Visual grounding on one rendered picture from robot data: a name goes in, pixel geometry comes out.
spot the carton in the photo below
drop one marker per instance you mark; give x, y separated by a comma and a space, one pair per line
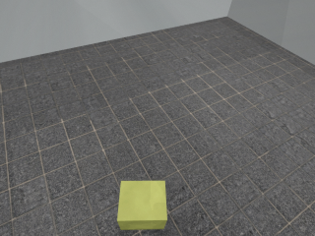
142, 205

